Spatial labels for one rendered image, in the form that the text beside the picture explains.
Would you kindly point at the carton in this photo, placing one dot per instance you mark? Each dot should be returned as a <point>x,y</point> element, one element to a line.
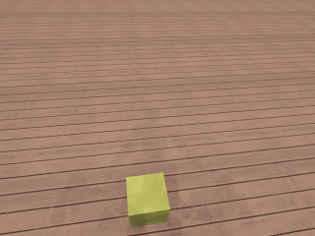
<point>147,199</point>

